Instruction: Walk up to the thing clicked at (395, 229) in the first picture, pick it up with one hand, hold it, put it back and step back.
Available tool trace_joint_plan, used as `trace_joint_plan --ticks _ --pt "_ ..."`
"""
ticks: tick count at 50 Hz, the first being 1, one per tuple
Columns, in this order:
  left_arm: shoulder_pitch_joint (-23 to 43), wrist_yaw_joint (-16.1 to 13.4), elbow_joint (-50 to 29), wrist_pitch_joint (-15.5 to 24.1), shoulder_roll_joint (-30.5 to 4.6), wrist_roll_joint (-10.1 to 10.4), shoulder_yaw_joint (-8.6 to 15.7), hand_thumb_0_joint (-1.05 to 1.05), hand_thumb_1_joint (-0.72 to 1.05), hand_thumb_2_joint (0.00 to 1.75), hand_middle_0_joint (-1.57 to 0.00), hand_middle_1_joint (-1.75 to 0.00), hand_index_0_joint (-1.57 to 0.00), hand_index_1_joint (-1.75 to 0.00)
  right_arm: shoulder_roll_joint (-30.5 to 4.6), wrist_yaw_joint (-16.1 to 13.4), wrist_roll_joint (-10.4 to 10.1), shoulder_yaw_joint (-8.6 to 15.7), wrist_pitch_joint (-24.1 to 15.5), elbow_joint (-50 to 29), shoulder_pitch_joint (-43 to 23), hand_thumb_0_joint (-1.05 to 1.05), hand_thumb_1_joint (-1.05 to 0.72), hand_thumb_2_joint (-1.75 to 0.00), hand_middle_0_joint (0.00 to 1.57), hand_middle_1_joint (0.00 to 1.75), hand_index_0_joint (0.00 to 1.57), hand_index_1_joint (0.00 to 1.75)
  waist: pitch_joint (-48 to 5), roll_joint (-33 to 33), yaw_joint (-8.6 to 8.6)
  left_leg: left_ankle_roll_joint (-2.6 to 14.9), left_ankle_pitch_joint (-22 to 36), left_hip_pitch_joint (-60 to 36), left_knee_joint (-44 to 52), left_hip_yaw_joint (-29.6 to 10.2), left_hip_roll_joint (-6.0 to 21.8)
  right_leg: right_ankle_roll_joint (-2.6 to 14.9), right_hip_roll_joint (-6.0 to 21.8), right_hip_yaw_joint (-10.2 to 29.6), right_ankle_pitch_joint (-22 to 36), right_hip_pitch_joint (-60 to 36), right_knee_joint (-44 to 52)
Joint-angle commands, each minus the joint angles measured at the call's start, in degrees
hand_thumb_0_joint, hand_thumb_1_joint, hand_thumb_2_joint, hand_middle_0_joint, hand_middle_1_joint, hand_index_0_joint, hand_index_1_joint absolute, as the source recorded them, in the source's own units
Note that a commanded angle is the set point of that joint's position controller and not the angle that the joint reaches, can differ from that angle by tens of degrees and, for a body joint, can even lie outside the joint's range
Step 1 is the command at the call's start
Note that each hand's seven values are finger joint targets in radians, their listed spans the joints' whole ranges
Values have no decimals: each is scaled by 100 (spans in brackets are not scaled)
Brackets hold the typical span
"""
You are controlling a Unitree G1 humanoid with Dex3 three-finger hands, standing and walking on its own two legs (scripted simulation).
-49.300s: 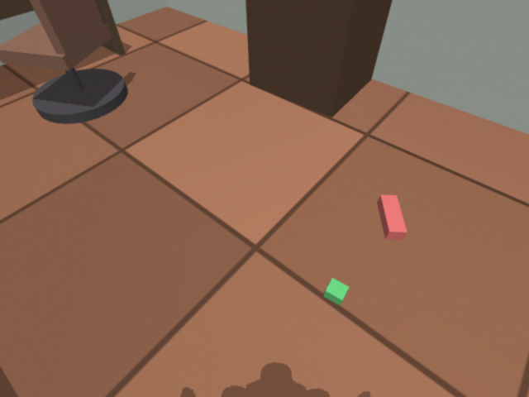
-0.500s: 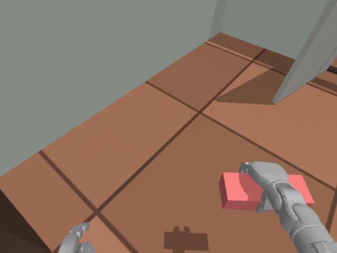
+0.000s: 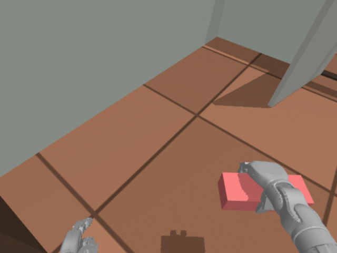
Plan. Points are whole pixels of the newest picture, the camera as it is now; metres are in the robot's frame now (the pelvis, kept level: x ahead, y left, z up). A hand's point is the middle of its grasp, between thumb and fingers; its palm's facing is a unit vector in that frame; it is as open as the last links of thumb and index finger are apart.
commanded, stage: hold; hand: right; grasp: from above
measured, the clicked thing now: (261, 192) +0.30 -0.24 -0.06
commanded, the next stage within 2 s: crouch in 0.74 s
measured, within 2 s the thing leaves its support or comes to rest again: neither
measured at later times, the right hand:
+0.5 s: hand (259, 188) +0.29 -0.22 -0.03, palm faces -0.45 +0.05 -0.89, open 10.8 cm
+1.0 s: hand (257, 187) +0.30 -0.22 -0.04, palm faces -0.46 +0.06 -0.89, open 10.8 cm
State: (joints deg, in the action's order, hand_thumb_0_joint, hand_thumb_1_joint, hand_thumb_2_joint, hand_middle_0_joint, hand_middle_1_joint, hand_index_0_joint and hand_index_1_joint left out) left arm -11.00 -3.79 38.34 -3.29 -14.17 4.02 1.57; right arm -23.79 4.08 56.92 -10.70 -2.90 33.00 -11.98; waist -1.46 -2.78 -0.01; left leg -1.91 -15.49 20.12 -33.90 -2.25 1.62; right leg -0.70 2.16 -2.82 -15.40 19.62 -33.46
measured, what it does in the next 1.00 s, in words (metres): stands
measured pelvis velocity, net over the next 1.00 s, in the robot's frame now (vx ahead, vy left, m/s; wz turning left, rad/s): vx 0.01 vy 0.00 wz -0.01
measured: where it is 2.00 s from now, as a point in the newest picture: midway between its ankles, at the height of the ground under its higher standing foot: outside the picture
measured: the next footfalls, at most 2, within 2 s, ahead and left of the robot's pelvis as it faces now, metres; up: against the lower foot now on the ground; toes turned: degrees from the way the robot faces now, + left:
none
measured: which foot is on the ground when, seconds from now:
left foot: down 0.00-1.00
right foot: down 0.00-1.00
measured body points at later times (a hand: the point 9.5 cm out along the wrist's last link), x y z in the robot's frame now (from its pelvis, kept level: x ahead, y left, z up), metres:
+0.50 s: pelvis +0.01 +0.00 +0.00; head +0.01 +0.03 +0.45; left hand +0.16 +0.25 -0.11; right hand +0.31 -0.22 +0.02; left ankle +0.02 +0.14 -0.73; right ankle +0.02 -0.13 -0.73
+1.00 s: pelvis +0.01 +0.00 +0.01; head +0.02 +0.02 +0.46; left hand +0.16 +0.26 -0.11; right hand +0.32 -0.22 +0.01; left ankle +0.02 +0.14 -0.73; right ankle +0.02 -0.13 -0.73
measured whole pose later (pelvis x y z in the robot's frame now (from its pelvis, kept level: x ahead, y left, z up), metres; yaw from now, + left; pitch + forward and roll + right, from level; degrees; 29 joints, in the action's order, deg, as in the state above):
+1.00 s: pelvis +0.01 +0.00 +0.01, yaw +0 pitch +2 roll +0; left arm -10.5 -4.0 38.5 -5.6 -14.1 4.3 2.0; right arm -23.1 1.9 57.9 -10.3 -3.8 36.1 -12.4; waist -0.6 -2.4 -0.3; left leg -1.6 -14.8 17.3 -30.4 -1.8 1.6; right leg -1.0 2.2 -2.4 -14.3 16.7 -29.5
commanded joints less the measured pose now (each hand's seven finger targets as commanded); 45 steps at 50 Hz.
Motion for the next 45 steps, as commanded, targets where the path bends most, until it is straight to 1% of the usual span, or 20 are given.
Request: trace_joint_plan --ticks 1,2,5,8,11,15,17,18,20,25,29,30,33,34,35,40,41,42,43,45 --pt "505 -74 -824 279 -747 -26 241 0 90 90 -20 -30 -20 -30 -1350 -196 -39 692 -28 -1295 -1916 0 -66 -102 104 80 103 81 -1378 143 45 197 639 -351 650 171 -306 126 -280 51 826 -802 557" --pt "525 -74 -835 278 -739 -23 231 0 90 90 -20 -30 -20 -30 -1268 -180 -58 603 -34 -1331 -2006 0 -66 -101 104 80 103 81 -1324 82 16 210 649 -293 638 175 -316 117 -268 60 823 -806 586" --pt "535 -85 -839 268 -750 -10 236 0 90 90 -20 -30 -20 -30 -1284 -156 -78 667 -59 -1172 -1801 0 -65 -102 103 79 102 81 -1245 241 38 196 560 -337 734 168 -302 137 -287 38 748 -850 628" --pt "546 -82 -834 262 -727 -19 224 0 90 90 -20 -30 -20 -30 -1208 -127 -117 574 -65 -1321 -1905 0 -67 -103 104 82 103 83 -1293 91 48 209 653 -381 729 194 -313 113 -264 68 864 -911 657" --pt "566 -85 -852 237 -728 -19 237 0 90 90 -20 -30 -20 -30 -1275 -153 -51 715 -92 -1238 -1580 0 -64 -103 104 79 102 81 -1273 149 78 202 707 -433 761 181 -301 123 -297 31 926 -905 647" --pt "538 -108 -764 209 -730 -24 229 0 90 90 -20 -30 -20 -30 -1420 -202 -6 723 -126 -1290 -2167 0 -68 -100 105 80 104 81 -1318 71 -3 187 876 -413 763 163 -294 132 -291 24 1048 -1013 638" --pt "518 -104 -770 202 -743 -24 234 0 90 90 -20 -30 -20 -30 -1332 -233 -37 712 -123 -1208 -1980 0 -67 -104 105 80 104 82 -1330 109 29 201 887 -443 762 173 -303 125 -283 34 1075 -1038 672" --pt "540 -102 -791 199 -724 -19 225 0 90 90 -20 -30 -20 -30 -1177 -228 -48 578 -121 -1164 -1906 0 -67 -106 106 80 104 83 -1264 111 4 204 863 -411 785 167 -299 127 -288 24 1049 -1023 677" --pt "553 -89 -796 190 -733 -13 250 0 90 90 -20 -30 -20 -30 -1144 -233 -63 612 -112 -1099 -1698 0 -66 -104 104 81 103 82 -1292 182 78 210 892 -501 779 215 -310 115 -278 51 1130 -1031 695" --pt "566 -90 -796 149 -731 -23 240 0 90 90 -20 -30 -20 -30 -1314 -251 -2 659 -127 -1169 -2004 0 -66 -103 104 81 103 82 -1245 59 53 217 817 -460 820 185 -299 107 -284 29 1033 -1011 735" --pt "560 -88 -792 139 -726 -16 260 0 90 90 -20 -30 -20 -30 -1136 -251 -35 560 -149 -1134 -1896 0 -68 -103 104 82 103 83 -1288 146 10 205 852 -454 833 173 -292 118 -293 33 1055 -1088 723" --pt "524 -93 -787 138 -742 -20 270 0 90 90 -20 -30 -20 -30 -1263 -274 -26 672 -147 -1087 -1926 0 -68 -103 104 82 103 83 -1342 136 26 207 903 -487 820 186 -297 113 -287 40 1127 -1073 716" --pt "514 -101 -765 120 -725 -18 272 0 90 90 -20 -30 -20 -30 -1243 -298 -1 610 -145 -1158 -2051 0 -66 -104 104 82 103 83 -1473 206 15 180 1183 -574 808 171 -272 140 -304 21 1346 -1152 673" --pt "473 -112 -734 112 -744 -13 271 0 90 90 -20 -30 -20 -30 -1407 -333 -1 753 -152 -1112 -2163 0 -67 -103 104 83 103 83 -1497 177 30 173 1185 -575 816 167 -276 144 -303 14 1339 -1137 665" --pt "505 -110 -745 110 -724 -15 259 0 90 90 -20 -30 -20 -30 -1278 -334 2 634 -149 -983 -2082 0 -69 -103 104 83 104 83 -1356 183 9 174 1139 -549 835 166 -269 142 -309 5 1290 -1109 684" --pt "542 -91 -796 82 -717 -10 285 0 90 90 -20 -30 -20 -30 -1218 -365 8 655 -123 -1075 -1722 0 -67 -106 104 83 103 85 -1402 78 105 199 1077 -611 857 179 -258 128 -325 -11 1267 -1093 721" --pt "537 -89 -788 73 -724 -8 287 0 90 90 -20 -30 -20 -30 -1166 -349 27 570 -115 -1107 -1852 0 -66 -106 105 82 103 84 -1419 156 38 192 1150 -606 833 184 -271 132 -300 3 1335 -1143 709" --pt "523 -97 -755 60 -745 -10 302 0 90 91 -20 -30 -20 -30 -1269 -365 49 655 -109 -1064 -1916 0 -73 -101 100 90 104 86 -1374 113 55 202 1152 -591 832 192 -279 121 -299 8 1348 -1114 724" --pt "532 -96 -751 45 -741 -5 301 0 87 89 -20 -30 -20 -30 -1303 -377 70 699 -87 -981 -1881 0 -65 -94 92 84 96 80 -1306 123 41 203 1119 -571 857 185 -274 124 -302 -1 1304 -1119 736" --pt "517 -91 -758 44 -700 1 283 0 90 90 -20 -30 -20 -30 -1148 -390 53 610 -83 -852 -1805 0 -61 -96 97 85 98 84 -1178 329 31 192 1012 -509 879 208 -279 133 -298 17 1197 -1037 738"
